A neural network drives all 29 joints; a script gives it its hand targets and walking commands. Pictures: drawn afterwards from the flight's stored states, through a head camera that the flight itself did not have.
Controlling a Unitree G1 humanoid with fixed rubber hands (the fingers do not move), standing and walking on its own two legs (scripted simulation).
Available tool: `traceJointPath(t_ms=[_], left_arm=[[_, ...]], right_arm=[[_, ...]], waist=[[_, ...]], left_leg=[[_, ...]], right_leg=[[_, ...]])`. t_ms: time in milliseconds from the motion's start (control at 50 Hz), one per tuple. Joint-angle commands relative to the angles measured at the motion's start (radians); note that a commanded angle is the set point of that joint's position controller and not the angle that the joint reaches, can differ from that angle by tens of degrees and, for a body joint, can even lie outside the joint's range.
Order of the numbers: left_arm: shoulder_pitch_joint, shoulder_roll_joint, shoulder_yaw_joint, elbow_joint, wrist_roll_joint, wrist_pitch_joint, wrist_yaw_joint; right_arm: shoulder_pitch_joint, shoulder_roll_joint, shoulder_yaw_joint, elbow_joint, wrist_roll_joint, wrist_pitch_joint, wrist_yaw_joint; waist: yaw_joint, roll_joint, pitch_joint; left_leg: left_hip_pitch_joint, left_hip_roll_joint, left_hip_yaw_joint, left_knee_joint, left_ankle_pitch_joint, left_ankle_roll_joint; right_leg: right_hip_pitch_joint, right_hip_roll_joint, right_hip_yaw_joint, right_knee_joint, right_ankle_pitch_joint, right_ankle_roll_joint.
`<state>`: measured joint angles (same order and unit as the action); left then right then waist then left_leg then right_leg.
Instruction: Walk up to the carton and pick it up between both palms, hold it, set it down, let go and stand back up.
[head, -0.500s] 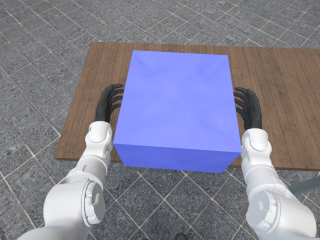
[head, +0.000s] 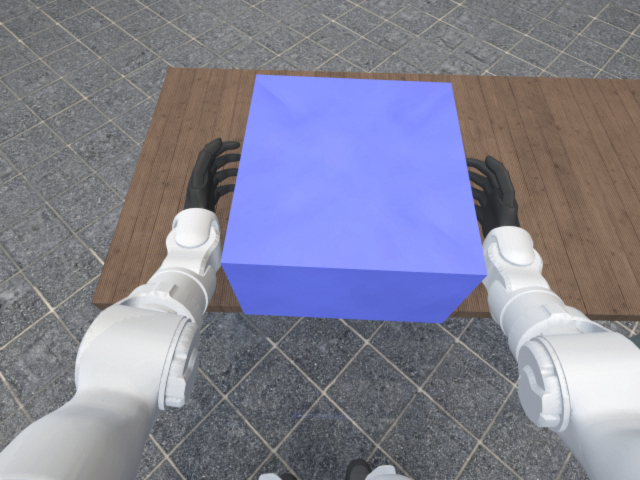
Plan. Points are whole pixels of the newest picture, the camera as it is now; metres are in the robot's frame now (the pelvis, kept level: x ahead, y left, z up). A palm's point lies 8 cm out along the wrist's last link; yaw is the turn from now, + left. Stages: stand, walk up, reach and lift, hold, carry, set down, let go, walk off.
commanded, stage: set down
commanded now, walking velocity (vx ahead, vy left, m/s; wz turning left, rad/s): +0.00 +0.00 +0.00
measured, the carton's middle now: (348, 197) +0.50 -0.04 +0.00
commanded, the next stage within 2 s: none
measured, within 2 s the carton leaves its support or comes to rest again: neither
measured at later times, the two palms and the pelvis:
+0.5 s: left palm (173, 200) +0.47 +0.19 +0.05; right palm (530, 202) +0.44 -0.26 +0.05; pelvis -0.03 -0.02 -0.02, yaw +1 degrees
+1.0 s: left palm (157, 175) +0.46 +0.19 +0.10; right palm (555, 183) +0.43 -0.26 +0.11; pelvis -0.01 -0.01 +0.01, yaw +1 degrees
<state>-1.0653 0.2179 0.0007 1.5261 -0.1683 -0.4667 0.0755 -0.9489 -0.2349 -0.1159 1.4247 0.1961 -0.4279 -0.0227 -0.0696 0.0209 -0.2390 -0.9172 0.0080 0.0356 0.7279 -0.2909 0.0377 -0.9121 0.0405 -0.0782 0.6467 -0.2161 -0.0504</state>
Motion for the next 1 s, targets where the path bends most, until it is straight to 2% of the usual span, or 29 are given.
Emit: traceJointPath(t_ms=[0,20,120,140,160,180,240,300,340,360,380,420,440,460,480,580,600,620,660,700,740,760,780,820,840,860,940,960,980], left_arm=[[-0.403,0.105,-0.036,-0.103,-0.041,-0.025,0.005],[-0.393,0.143,-0.037,-0.151,-0.057,-0.012,0.011],[-0.430,0.176,-0.075,-0.184,-0.109,0.020,0.001],[-0.419,0.209,-0.076,-0.249,-0.131,0.027,0.002],[-0.433,0.183,-0.088,-0.214,-0.134,0.034,-0.008],[-0.433,0.210,-0.094,-0.247,-0.149,0.036,-0.012],[-0.431,0.249,-0.103,-0.291,-0.181,0.059,-0.028],[-0.451,0.277,-0.128,-0.277,-0.207,0.084,-0.047],[-0.465,0.316,-0.136,-0.341,-0.226,0.104,-0.046],[-0.475,0.294,-0.143,-0.274,-0.217,0.112,-0.056],[-0.481,0.347,-0.144,-0.352,-0.233,0.124,-0.052],[-0.496,0.303,-0.163,-0.286,-0.230,0.142,-0.064],[-0.494,0.329,-0.163,-0.354,-0.235,0.145,-0.059],[-0.480,0.309,-0.160,-0.315,-0.215,0.157,-0.059],[-0.478,0.319,-0.154,-0.350,-0.217,0.166,-0.060],[-0.428,0.354,-0.085,-0.382,-0.160,0.215,-0.073],[-0.404,0.357,-0.077,-0.413,-0.155,0.223,-0.074],[-0.384,0.329,-0.076,-0.376,-0.142,0.231,-0.081],[-0.387,0.332,-0.079,-0.436,-0.156,0.237,-0.076],[-0.425,0.304,-0.093,-0.405,-0.156,0.233,-0.078],[-0.343,0.291,-0.087,-0.470,-0.157,0.232,-0.076],[-0.217,0.269,-0.075,-0.493,-0.133,0.242,-0.084],[-0.411,0.307,-0.060,-0.424,-0.138,0.247,-0.093],[-0.391,0.299,-0.086,-0.373,-0.159,0.233,-0.087],[-0.410,0.326,-0.091,-0.450,-0.191,0.222,-0.078],[-0.457,0.305,-0.104,-0.367,-0.193,0.222,-0.079],[-0.407,0.350,-0.079,-0.421,-0.178,0.258,-0.070],[-0.315,0.345,-0.057,-0.455,-0.158,0.283,-0.073],[-0.379,0.380,-0.035,-0.450,-0.153,0.303,-0.078]], right_arm=[[-0.358,-0.176,0.057,-0.070,0.073,-0.033,0.014],[-0.349,-0.235,0.063,-0.113,0.095,-0.035,0.012],[-0.404,-0.294,0.107,-0.161,0.157,-0.022,0.024],[-0.399,-0.336,0.115,-0.225,0.180,-0.020,0.024],[-0.431,-0.312,0.118,-0.212,0.173,-0.007,0.025],[-0.422,-0.319,0.114,-0.245,0.183,0.007,0.029],[-0.415,-0.342,0.134,-0.297,0.203,0.050,0.041],[-0.424,-0.320,0.155,-0.310,0.219,0.104,0.053],[-0.431,-0.354,0.148,-0.374,0.234,0.124,0.053],[-0.433,-0.306,0.134,-0.326,0.221,0.144,0.054],[-0.433,-0.360,0.136,-0.406,0.237,0.153,0.054],[-0.444,-0.298,0.141,-0.336,0.225,0.184,0.053],[-0.429,-0.338,0.142,-0.400,0.234,0.178,0.051],[-0.421,-0.331,0.127,-0.350,0.225,0.182,0.050],[-0.430,-0.352,0.126,-0.380,0.231,0.182,0.045],[-0.369,-0.371,0.089,-0.403,0.227,0.200,0.012],[-0.343,-0.373,0.109,-0.415,0.237,0.197,0.008],[-0.326,-0.360,0.119,-0.363,0.239,0.202,0.006],[-0.326,-0.389,0.093,-0.396,0.242,0.200,0.003],[-0.357,-0.341,0.087,-0.383,0.233,0.212,0.011],[-0.283,-0.348,0.106,-0.431,0.251,0.198,0.017],[-0.175,-0.347,0.135,-0.432,0.263,0.184,0.016],[-0.371,-0.349,0.101,-0.414,0.246,0.206,0.010],[-0.329,-0.310,0.122,-0.412,0.236,0.227,0.017],[-0.342,-0.328,0.135,-0.486,0.255,0.221,0.016],[-0.398,-0.305,0.119,-0.423,0.242,0.237,0.018],[-0.361,-0.364,0.131,-0.472,0.269,0.251,0.007],[-0.270,-0.385,0.142,-0.474,0.273,0.249,0.004],[-0.365,-0.407,0.121,-0.499,0.272,0.262,-0.006]], waist=[[0.004,0.066,-0.779],[0.006,0.071,-0.854],[0.005,0.038,-0.907],[0.014,0.032,-0.974],[-0.002,-0.001,-0.940],[0.012,-0.001,-0.964],[0.006,-0.053,-0.984],[0.009,-0.067,-0.921],[0.007,-0.065,-0.973],[0.000,-0.068,-0.889],[0.008,-0.044,-0.959],[0.001,-0.044,-0.853],[0.004,-0.013,-0.925],[-0.003,0.005,-0.894],[-0.004,0.017,-0.922],[-0.016,0.023,-0.917],[-0.008,0.051,-0.911],[-0.019,0.043,-0.851],[-0.023,0.066,-0.860],[-0.033,0.069,-0.783],[-0.022,0.086,-0.801],[-0.023,0.070,-0.790],[-0.027,0.058,-0.747],[-0.010,0.030,-0.681],[0.001,0.028,-0.731],[-0.012,0.026,-0.681],[0.003,0.014,-0.751],[0.007,0.003,-0.759],[0.008,-0.006,-0.776]], left_leg=[[0.442,0.034,-0.061,0.028,0.458,-0.120],[0.483,0.028,-0.051,0.035,0.503,-0.123],[0.449,0.015,-0.050,0.070,0.501,-0.121],[0.443,0.007,-0.038,0.078,0.516,-0.117],[0.370,0.003,-0.043,0.073,0.461,-0.108],[0.348,-0.006,-0.029,0.067,0.418,-0.097],[0.256,-0.014,-0.024,0.065,0.332,-0.082],[0.156,-0.023,-0.023,0.047,0.217,-0.059],[0.147,-0.024,-0.019,0.043,0.210,-0.055],[0.101,-0.026,-0.026,0.037,0.147,-0.042],[0.134,-0.027,-0.030,0.026,0.179,-0.045],[0.108,-0.024,-0.034,0.012,0.121,-0.035],[0.159,-0.024,-0.035,0.016,0.170,-0.046],[0.160,-0.021,-0.037,0.004,0.178,-0.046],[0.196,-0.026,-0.033,0.002,0.207,-0.053],[0.236,-0.027,-0.034,-0.024,0.299,-0.059],[0.274,-0.031,-0.027,-0.036,0.330,-0.065],[0.291,-0.023,-0.038,-0.044,0.329,-0.064],[0.366,-0.010,-0.041,-0.049,0.354,-0.079],[0.379,-0.001,-0.050,-0.061,0.317,-0.076],[0.441,-0.001,-0.053,-0.058,0.386,-0.081],[0.474,0.002,-0.060,-0.063,0.450,-0.083],[0.390,-0.009,-0.051,-0.076,0.370,-0.072],[0.340,-0.006,-0.050,-0.104,0.209,-0.047],[0.351,-0.009,-0.048,-0.098,0.239,-0.047],[0.314,-0.006,-0.053,-0.093,0.191,-0.042],[0.353,-0.010,-0.054,-0.100,0.274,-0.045],[0.397,-0.008,-0.057,-0.109,0.345,-0.053],[0.372,-0.019,-0.049,-0.114,0.355,-0.049]], right_leg=[[0.241,-0.015,0.029,0.012,0.311,0.038],[0.251,-0.001,0.024,0.016,0.364,0.041],[0.226,0.004,0.020,0.029,0.358,0.051],[0.276,0.012,0.026,0.042,0.412,0.053],[0.291,-0.001,0.024,0.051,0.391,0.059],[0.315,-0.001,0.031,0.053,0.381,0.065],[0.385,-0.010,0.051,0.066,0.369,0.075],[0.427,-0.029,0.078,0.066,0.284,0.080],[0.462,-0.032,0.092,0.070,0.286,0.081],[0.425,-0.045,0.099,0.062,0.225,0.080],[0.482,-0.042,0.106,0.062,0.253,0.077],[0.443,-0.051,0.108,0.050,0.174,0.077],[0.469,-0.049,0.110,0.053,0.223,0.072],[0.451,-0.044,0.092,0.049,0.236,0.069],[0.468,-0.043,0.088,0.047,0.272,0.070],[0.573,-0.037,0.085,0.041,0.439,0.083],[0.585,-0.030,0.079,0.035,0.464,0.081],[0.572,-0.032,0.076,0.018,0.452,0.077],[0.533,-0.021,0.057,0.000,0.415,0.068],[0.474,-0.027,0.050,-0.028,0.332,0.060],[0.486,-0.022,0.049,-0.035,0.395,0.054],[0.548,-0.018,0.051,-0.033,0.483,0.058],[0.510,-0.028,0.056,-0.046,0.397,0.065],[0.498,-0.039,0.071,-0.054,0.242,0.058],[0.525,-0.040,0.071,-0.049,0.280,0.057],[0.490,-0.048,0.072,-0.050,0.234,0.055],[0.578,-0.042,0.079,-0.037,0.370,0.066],[0.634,-0.032,0.079,-0.040,0.452,0.071],[0.660,-0.031,0.082,-0.045,0.490,0.081]])
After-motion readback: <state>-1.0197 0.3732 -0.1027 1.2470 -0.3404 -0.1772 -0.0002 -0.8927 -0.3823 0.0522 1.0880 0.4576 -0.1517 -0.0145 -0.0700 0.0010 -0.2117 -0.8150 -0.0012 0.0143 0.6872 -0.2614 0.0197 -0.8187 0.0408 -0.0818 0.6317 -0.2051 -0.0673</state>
